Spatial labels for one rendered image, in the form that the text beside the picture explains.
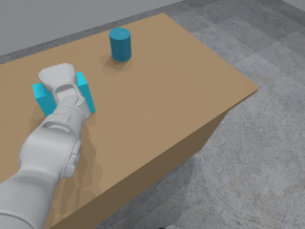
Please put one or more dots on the robot left upper arm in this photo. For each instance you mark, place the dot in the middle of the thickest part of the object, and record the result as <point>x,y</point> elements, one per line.
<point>26,197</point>

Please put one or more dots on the robot left hand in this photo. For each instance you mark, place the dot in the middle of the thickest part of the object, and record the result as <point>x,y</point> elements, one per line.
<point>54,75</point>

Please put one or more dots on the robot left forearm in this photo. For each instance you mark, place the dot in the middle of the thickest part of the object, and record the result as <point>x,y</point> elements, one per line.
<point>69,116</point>

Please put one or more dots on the table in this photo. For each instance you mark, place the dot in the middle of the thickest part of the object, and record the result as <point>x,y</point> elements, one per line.
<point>152,113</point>

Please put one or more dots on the sponge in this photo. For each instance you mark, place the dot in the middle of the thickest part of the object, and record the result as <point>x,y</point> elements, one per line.
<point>46,101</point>

